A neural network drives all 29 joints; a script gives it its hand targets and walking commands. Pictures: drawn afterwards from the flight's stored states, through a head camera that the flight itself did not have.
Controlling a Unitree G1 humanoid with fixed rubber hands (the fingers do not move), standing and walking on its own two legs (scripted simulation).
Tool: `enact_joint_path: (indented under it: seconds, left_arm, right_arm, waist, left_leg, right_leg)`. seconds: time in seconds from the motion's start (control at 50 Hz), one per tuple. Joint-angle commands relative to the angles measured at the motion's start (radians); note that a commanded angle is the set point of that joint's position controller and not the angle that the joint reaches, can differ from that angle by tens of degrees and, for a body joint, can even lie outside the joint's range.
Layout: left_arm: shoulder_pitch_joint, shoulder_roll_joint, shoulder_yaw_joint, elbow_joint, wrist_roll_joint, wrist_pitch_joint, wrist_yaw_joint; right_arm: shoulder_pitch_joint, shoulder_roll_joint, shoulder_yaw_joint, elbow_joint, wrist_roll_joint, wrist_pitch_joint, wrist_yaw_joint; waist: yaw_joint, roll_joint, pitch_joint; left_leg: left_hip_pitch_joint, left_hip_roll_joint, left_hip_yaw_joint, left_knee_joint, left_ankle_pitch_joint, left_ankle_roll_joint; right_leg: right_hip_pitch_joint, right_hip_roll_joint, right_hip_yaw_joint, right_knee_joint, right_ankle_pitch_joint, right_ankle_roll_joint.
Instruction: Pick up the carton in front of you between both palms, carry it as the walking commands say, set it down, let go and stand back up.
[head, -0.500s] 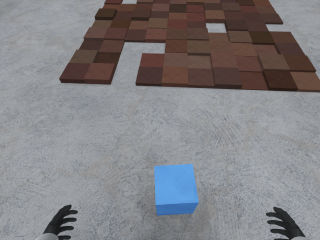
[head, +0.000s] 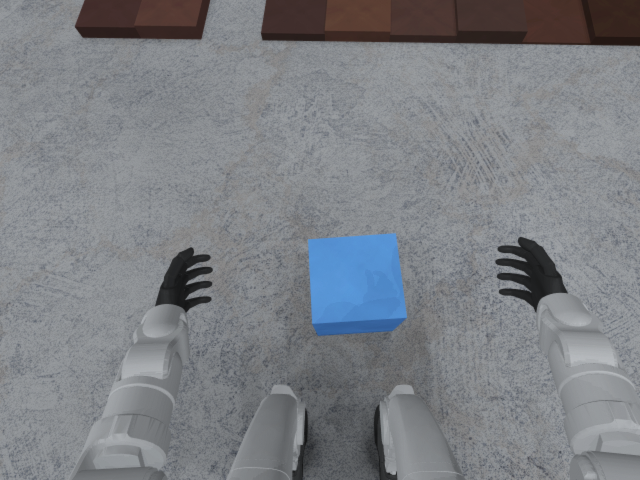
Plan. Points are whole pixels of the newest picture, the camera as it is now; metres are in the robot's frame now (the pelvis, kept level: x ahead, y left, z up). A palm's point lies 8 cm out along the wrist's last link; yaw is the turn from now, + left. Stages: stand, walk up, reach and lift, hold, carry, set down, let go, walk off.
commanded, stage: reach and lift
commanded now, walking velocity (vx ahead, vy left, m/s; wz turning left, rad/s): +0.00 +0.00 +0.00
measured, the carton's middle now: (353, 288) +0.45 -0.03 -0.57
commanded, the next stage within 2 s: none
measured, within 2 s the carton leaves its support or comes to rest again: neither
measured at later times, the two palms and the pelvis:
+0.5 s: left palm (246, 231) +0.46 +0.16 -0.17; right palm (478, 214) +0.49 -0.22 -0.16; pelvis -0.05 -0.01 -0.06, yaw +0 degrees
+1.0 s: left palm (266, 277) +0.44 +0.17 -0.41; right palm (443, 268) +0.46 -0.22 -0.41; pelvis -0.07 +0.00 -0.25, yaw +1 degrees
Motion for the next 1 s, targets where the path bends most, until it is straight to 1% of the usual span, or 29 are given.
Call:
enact_joint_path:
  seconds: [0.0,0.06,0.14,0.2,0.26,0.3,0.34,0.38,0.48,0.56,0.6,0.66,0.72,0.78,0.84,0.88,0.92,0.98]
  left_arm:
    - [-0.276,0.103,0.048,-0.072,-0.012,-0.019,0.02]
    - [-0.445,0.102,0.079,-0.039,-0.013,-0.01,0.038]
    - [-0.662,0.096,0.116,0.025,-0.005,0.01,0.057]
    - [-0.805,0.084,0.148,0.072,0.009,0.015,0.065]
    - [-0.911,0.073,0.186,0.109,0.036,0.01,0.068]
    - [-0.939,0.067,0.212,0.115,0.059,0.001,0.068]
    - [-0.942,0.059,0.236,0.109,0.083,-0.014,0.066]
    - [-0.928,0.041,0.255,0.105,0.107,-0.035,0.059]
    - [-0.868,-0.005,0.292,0.1,0.151,-0.096,0.04]
    - [-0.795,-0.026,0.297,0.126,0.155,-0.138,0.037]
    - [-0.776,-0.027,0.283,0.132,0.143,-0.155,0.04]
    - [-0.782,-0.013,0.236,0.114,0.103,-0.171,0.051]
    - [-0.798,0.009,0.168,0.08,0.04,-0.172,0.068]
    - [-0.831,0.033,0.109,0.047,-0.017,-0.16,0.087]
    - [-0.889,0.066,0.077,0.02,-0.058,-0.143,0.104]
    - [-0.935,0.087,0.064,0.018,-0.08,-0.128,0.115]
    - [-0.974,0.096,0.058,0.047,-0.096,-0.114,0.122]
    - [-1.041,0.101,0.059,0.115,-0.106,-0.102,0.122]
  right_arm:
    - [-0.307,-0.151,-0.043,-0.059,0.013,-0.019,-0.003]
    - [-0.492,-0.165,-0.05,-0.008,0.017,-0.014,-0.005]
    - [-0.724,-0.175,-0.055,0.076,0.017,0.004,-0.004]
    - [-0.874,-0.178,-0.066,0.141,0.005,0.008,-0.001]
    - [-0.989,-0.179,-0.091,0.193,-0.027,0.004,0.001]
    - [-1.023,-0.181,-0.113,0.208,-0.057,-0.003,-0.001]
    - [-1.033,-0.173,-0.136,0.207,-0.085,-0.016,-0.004]
    - [-1.028,-0.151,-0.155,0.204,-0.106,-0.034,-0.005]
    - [-0.973,-0.075,-0.196,0.191,-0.142,-0.087,-0.014]
    - [-0.884,-0.034,-0.205,0.196,-0.144,-0.118,-0.03]
    - [-0.847,-0.031,-0.201,0.191,-0.134,-0.132,-0.039]
    - [-0.838,-0.069,-0.176,0.161,-0.094,-0.15,-0.054]
    - [-0.859,-0.124,-0.126,0.116,-0.027,-0.16,-0.064]
    - [-0.898,-0.167,-0.07,0.09,0.043,-0.158,-0.069]
    - [-0.956,-0.202,-0.029,0.074,0.093,-0.146,-0.073]
    - [-1.001,-0.223,-0.01,0.076,0.116,-0.132,-0.076]
    - [-1.041,-0.234,0.001,0.109,0.128,-0.118,-0.078]
    - [-1.099,-0.241,0.012,0.189,0.132,-0.108,-0.078]
  waist:
    - [-0.004,-0.051,-0.609]
    - [0.002,-0.049,-0.685]
    - [0.012,-0.061,-0.768]
    - [0.018,-0.067,-0.81]
    - [0.021,-0.07,-0.859]
    - [0.02,-0.076,-0.926]
    - [0.019,-0.084,-0.989]
    - [0.018,-0.087,-1.006]
    - [0.02,-0.094,-0.983]
    - [0.011,-0.094,-0.982]
    - [0.001,-0.085,-0.996]
    - [-0.017,-0.059,-1.061]
    - [-0.02,-0.04,-1.159]
    - [-0.018,-0.04,-1.231]
    - [-0.013,-0.05,-1.261]
    - [-0.011,-0.059,-1.259]
    - [-0.011,-0.064,-1.2]
    - [-0.013,-0.059,-1.073]
  left_leg:
    - [0.124,-0.048,0.031,-0.051,0.382,-0.034]
    - [0.067,-0.045,0.047,-0.039,0.271,-0.034]
    - [-0.013,-0.046,0.07,-0.03,0.131,-0.034]
    - [-0.061,-0.051,0.084,-0.013,0.076,-0.035]
    - [-0.094,-0.056,0.093,0.007,0.064,-0.038]
    - [-0.094,-0.062,0.099,0.011,0.088,-0.04]
    - [-0.096,-0.068,0.101,0.01,0.134,-0.039]
    - [-0.125,-0.073,0.1,0.019,0.18,-0.04]
    - [-0.296,-0.082,0.092,0.104,0.285,-0.041]
    - [-0.463,-0.084,0.082,0.228,0.352,-0.041]
    - [-0.518,-0.085,0.076,0.299,0.384,-0.043]
    - [-0.536,-0.084,0.068,0.408,0.428,-0.049]
    - [-0.497,-0.08,0.063,0.514,0.471,-0.055]
    - [-0.474,-0.078,0.066,0.607,0.459,-0.057]
    - [-0.485,-0.078,0.079,0.68,0.388,-0.058]
    - [-0.505,-0.077,0.09,0.718,0.316,-0.057]
    - [-0.548,-0.073,0.098,0.745,0.228,-0.056]
    - [-0.604,-0.061,0.101,0.782,0.11,-0.05]
  right_leg:
    - [0.262,0.037,-0.007,-0.049,0.457,0.026]
    - [0.21,0.039,-0.013,-0.055,0.337,0.026]
    - [0.152,0.041,-0.021,-0.058,0.179,0.032]
    - [0.093,0.044,-0.027,-0.053,0.101,0.033]
    - [0.048,0.049,-0.031,-0.042,0.078,0.032]
    - [0.059,0.052,-0.032,-0.036,0.113,0.032]
    - [0.083,0.057,-0.03,-0.029,0.186,0.034]
    - [0.083,0.06,-0.027,-0.011,0.257,0.035]
    - [0.006,0.06,-0.011,0.086,0.413,0.037]
    - [-0.117,0.057,0.005,0.219,0.533,0.037]
    - [-0.192,0.055,0.009,0.289,0.57,0.038]
    - [-0.285,0.054,0.002,0.388,0.58,0.039]
    - [-0.359,0.056,-0.017,0.488,0.569,0.04]
    - [-0.41,0.056,-0.037,0.578,0.523,0.042]
    - [-0.439,0.053,-0.052,0.651,0.441,0.04]
    - [-0.452,0.05,-0.06,0.689,0.372,0.037]
    - [-0.495,0.043,-0.064,0.717,0.283,0.035]
    - [-0.594,0.028,-0.062,0.747,0.142,0.033]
